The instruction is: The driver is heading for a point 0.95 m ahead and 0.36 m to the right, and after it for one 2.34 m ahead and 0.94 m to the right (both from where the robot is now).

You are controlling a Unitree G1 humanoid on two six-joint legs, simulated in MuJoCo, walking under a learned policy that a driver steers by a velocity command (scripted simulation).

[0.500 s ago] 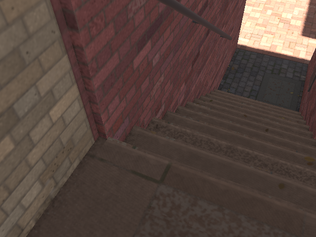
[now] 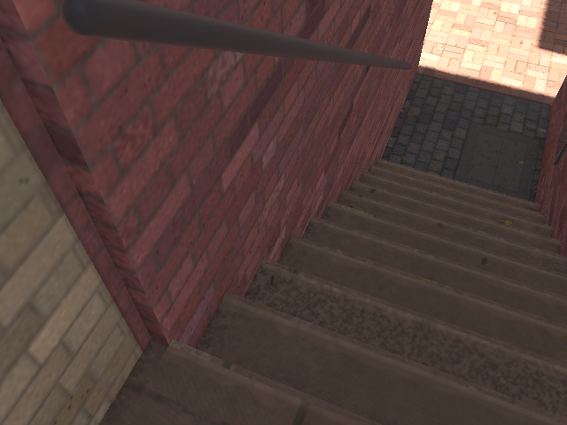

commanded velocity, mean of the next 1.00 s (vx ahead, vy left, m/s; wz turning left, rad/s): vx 0.53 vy -0.01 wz -0.55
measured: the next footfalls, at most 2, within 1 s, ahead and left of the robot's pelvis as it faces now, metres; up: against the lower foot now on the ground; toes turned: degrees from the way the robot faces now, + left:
right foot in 0.26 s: +0.35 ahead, -0.16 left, +0.00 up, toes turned +5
left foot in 0.56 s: +0.39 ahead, +0.15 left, +0.00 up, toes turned -17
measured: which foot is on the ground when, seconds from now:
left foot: down 0.00-0.22, up 0.24-0.54, down 0.56-1.00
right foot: up 0.00-0.24, down 0.26-0.56, up 0.58-0.98, down 1.00-1.00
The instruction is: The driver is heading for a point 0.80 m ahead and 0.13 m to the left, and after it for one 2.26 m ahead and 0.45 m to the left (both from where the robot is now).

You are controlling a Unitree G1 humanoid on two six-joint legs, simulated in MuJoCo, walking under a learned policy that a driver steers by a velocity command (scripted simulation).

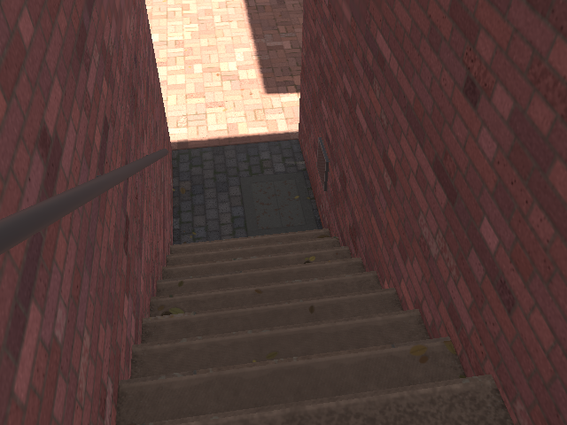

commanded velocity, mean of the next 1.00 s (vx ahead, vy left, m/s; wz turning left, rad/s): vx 1.00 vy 0.00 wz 0.23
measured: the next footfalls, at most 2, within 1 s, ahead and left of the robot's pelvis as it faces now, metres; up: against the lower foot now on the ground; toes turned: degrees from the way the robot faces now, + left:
left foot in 0.68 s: +0.39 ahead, +0.03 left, -0.19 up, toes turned +5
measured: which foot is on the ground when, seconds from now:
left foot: down 0.00-0.00, up 0.02-0.66, down 0.68-1.00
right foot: down 0.00-0.66, up 0.68-1.00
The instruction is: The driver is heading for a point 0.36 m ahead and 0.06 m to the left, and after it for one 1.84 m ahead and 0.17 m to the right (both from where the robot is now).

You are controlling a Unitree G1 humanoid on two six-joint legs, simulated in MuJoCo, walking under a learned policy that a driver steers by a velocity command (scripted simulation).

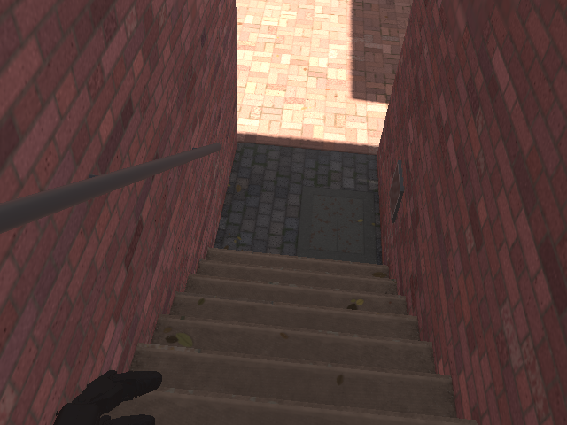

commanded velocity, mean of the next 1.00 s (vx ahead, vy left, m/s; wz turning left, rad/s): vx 0.93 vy -0.20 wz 0.11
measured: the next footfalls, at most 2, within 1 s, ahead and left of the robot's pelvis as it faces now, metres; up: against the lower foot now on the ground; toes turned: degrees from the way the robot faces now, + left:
right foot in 0.10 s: +0.17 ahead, -0.20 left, -0.19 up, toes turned +12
left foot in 0.62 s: +0.43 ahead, +0.16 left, -0.35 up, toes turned +21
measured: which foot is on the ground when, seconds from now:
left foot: down 0.00-0.10, up 0.12-0.60, down 0.62-0.94, up 0.96-1.00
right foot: up 0.00-0.08, down 0.10-0.60, up 0.62-0.94, down 0.96-1.00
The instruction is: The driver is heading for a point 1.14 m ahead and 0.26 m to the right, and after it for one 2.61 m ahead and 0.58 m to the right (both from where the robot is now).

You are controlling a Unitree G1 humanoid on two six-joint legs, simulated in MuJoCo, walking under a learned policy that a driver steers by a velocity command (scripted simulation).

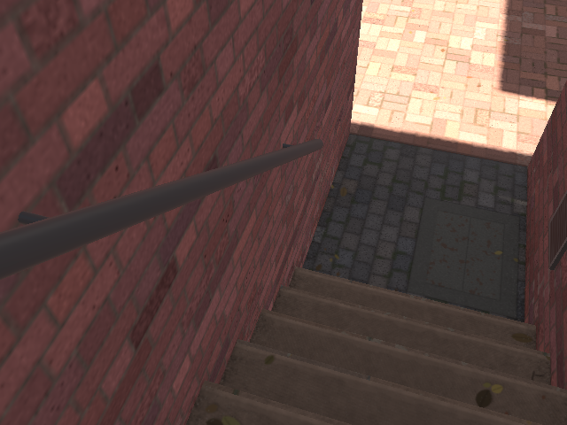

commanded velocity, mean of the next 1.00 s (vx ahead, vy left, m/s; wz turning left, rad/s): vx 1.00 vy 0.00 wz -0.54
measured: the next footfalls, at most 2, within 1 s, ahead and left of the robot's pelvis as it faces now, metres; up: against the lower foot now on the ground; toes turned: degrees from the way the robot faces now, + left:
left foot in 0.28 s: +0.35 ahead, +0.13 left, -0.19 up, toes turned -28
right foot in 0.66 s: +0.50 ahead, -0.25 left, -0.38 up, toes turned -32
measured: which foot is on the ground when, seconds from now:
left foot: up 0.00-0.26, down 0.28-0.66, up 0.68-1.00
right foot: down 0.00-0.28, up 0.30-0.64, down 0.66-1.00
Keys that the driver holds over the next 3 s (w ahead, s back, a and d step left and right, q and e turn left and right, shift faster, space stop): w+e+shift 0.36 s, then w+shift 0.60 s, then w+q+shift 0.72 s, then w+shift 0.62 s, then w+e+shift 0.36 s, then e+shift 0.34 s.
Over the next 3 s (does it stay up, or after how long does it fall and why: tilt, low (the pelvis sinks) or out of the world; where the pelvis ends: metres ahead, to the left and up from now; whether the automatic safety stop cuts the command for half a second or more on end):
stays up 2.26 -0.40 -1.34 its command is cut before an obstacle after 2.1 s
